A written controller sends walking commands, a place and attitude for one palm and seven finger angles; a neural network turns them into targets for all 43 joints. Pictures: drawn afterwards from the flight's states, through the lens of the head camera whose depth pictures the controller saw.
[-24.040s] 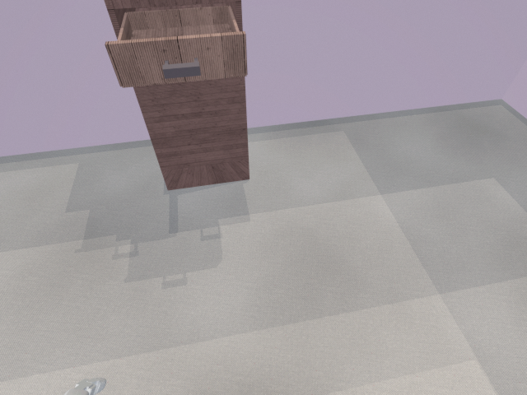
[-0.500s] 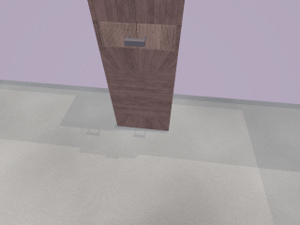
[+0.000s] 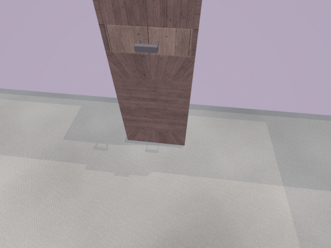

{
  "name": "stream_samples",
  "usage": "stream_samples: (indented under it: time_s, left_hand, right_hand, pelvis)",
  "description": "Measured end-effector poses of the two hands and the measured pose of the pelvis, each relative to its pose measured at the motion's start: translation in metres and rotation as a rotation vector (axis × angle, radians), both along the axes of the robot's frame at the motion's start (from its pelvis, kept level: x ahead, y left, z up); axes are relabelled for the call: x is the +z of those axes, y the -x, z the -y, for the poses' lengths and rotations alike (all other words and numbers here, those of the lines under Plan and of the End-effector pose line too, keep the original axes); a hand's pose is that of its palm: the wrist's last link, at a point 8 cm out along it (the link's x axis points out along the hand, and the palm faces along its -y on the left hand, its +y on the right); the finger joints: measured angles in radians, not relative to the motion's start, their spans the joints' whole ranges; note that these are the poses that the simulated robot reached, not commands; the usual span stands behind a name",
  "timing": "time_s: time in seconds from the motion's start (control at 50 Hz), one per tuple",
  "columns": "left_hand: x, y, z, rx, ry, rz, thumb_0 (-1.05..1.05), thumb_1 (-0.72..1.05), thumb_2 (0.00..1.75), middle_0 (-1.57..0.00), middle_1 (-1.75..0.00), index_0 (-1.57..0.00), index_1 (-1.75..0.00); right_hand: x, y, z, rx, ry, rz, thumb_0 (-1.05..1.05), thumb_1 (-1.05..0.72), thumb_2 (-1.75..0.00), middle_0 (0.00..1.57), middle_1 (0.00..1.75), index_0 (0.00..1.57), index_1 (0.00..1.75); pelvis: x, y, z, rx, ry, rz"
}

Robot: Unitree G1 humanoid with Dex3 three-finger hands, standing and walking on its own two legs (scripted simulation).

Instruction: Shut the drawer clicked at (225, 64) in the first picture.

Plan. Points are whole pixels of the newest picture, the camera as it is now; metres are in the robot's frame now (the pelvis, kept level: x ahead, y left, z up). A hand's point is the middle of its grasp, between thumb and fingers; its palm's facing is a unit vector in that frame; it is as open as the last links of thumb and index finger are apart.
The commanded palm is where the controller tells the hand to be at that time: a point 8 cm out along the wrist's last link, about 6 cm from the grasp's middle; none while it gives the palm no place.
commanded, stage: stand and wait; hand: left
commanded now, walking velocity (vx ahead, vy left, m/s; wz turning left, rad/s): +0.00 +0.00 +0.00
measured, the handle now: (147, 45) +0.91 +0.13 +0.02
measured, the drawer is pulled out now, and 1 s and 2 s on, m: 0.00 0.00 0.00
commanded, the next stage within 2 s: none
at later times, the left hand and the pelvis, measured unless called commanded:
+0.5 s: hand out of the picture +0.04 +0.21 -0.17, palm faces +0.00 -0.97 -0.26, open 7.4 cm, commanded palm none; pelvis +0.01 +0.00 +0.00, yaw +0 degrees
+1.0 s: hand out of the picture +0.05 +0.21 -0.17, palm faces +0.00 -0.96 -0.26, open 7.4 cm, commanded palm none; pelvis +0.01 +0.01 +0.00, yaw +0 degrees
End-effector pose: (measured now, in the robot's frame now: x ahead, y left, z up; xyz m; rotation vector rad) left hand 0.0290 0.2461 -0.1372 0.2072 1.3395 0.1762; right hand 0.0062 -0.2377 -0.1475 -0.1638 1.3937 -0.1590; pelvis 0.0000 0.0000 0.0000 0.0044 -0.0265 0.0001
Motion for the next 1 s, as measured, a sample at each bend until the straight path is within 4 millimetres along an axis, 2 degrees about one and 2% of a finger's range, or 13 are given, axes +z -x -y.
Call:
stream_samples:
  time_s: [0.2, 0.66, 1.0]
  left_hand:
    - [0.001, -0.012, -0.001, -0.008, 0.002, 0.023, 0.0, 0.91, 0.9, -0.2, -0.3, -0.2, -0.3]
    - [0.002, -0.009, -0.011, -0.01, -0.011, -0.001, 0.0, 0.91, 0.9, -0.2, -0.3, -0.2, -0.3]
    - [0.004, -0.019, -0.015, -0.017, -0.015, 0.018, 0.0, 0.91, 0.9, -0.2, -0.3, -0.2, -0.3]
  right_hand:
    - [0.001, -0.007, 0.0, -0.001, 0.002, 0.011, 0.01, -0.9, -0.9, 0.2, 0.3, 0.2, 0.29]
    - [0.003, -0.01, 0.002, -0.003, 0.017, 0.006, 0.01, -0.9, -0.9, 0.2, 0.3, 0.2, 0.29]
    - [0.006, -0.02, 0.005, 0.004, 0.029, 0.026, 0.01, -0.9, -0.9, 0.2, 0.3, 0.2, 0.29]
  pelvis:
    - [0.0, -0.003, -0.001, -0.002, 0.002, -0.001]
    - [0.001, -0.007, -0.005, -0.008, 0.001, -0.003]
    - [0.002, -0.01, -0.007, -0.007, 0.001, -0.004]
